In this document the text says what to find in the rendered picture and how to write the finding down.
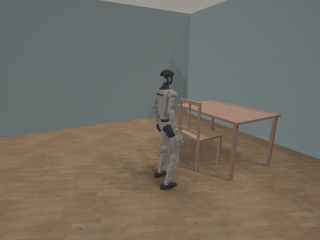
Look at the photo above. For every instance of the chair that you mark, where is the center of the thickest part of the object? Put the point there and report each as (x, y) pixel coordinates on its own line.
(199, 133)

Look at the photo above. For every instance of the right robot forearm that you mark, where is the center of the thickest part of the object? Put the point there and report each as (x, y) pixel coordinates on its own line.
(173, 122)

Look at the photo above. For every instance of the right robot upper arm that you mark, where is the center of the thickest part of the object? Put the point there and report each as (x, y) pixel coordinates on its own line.
(172, 95)

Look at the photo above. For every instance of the robot right foot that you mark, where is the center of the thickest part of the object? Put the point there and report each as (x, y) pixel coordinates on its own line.
(170, 185)

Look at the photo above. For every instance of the table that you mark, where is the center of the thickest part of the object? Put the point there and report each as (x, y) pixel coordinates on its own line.
(236, 115)

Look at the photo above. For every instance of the robot right hand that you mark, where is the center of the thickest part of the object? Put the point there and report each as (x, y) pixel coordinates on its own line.
(179, 138)

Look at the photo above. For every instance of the robot right thigh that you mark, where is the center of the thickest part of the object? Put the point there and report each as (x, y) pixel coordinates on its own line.
(170, 134)

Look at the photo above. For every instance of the left robot upper arm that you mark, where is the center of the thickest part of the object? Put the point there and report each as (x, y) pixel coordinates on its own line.
(154, 105)

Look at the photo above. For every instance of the left robot forearm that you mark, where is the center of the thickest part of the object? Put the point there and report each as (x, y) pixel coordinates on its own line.
(157, 116)

